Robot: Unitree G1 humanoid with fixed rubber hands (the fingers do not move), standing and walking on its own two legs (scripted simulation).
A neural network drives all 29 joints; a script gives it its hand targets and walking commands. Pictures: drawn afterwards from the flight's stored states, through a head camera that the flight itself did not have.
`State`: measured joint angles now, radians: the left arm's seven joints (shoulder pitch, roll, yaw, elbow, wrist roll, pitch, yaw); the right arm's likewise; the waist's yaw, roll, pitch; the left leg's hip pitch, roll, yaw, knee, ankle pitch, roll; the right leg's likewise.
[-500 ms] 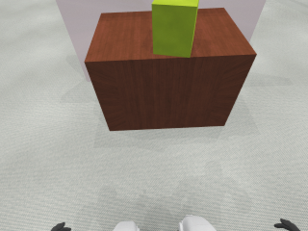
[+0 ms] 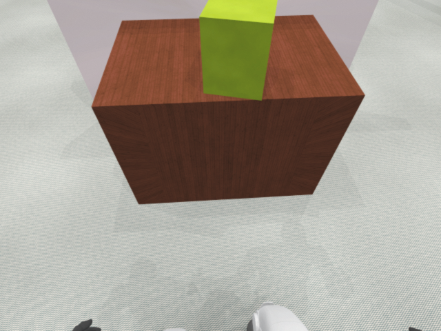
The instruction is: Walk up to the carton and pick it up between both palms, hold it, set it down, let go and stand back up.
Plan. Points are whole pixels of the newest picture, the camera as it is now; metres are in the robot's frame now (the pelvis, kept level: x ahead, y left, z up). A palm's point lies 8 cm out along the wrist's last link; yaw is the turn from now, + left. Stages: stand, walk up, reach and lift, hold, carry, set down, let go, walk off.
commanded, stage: walk up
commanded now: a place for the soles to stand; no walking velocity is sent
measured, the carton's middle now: (239, 45) +0.90 -0.04 +0.03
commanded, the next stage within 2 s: none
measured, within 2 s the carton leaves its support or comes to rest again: neither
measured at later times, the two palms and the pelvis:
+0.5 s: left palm (89, 297) +0.19 +0.29 -0.11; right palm (429, 299) +0.17 -0.35 -0.05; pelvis +0.11 -0.01 +0.01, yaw +0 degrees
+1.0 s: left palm (119, 255) +0.27 +0.24 -0.10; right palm (427, 248) +0.27 -0.40 -0.07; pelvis +0.20 -0.07 +0.00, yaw +1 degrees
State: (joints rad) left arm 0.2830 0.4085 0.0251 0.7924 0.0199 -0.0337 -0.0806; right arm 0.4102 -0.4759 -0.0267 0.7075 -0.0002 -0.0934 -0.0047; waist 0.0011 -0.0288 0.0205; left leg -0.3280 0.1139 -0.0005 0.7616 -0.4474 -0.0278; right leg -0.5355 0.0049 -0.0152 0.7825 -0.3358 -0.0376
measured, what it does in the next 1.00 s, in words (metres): walks ahead: right foot, then left foot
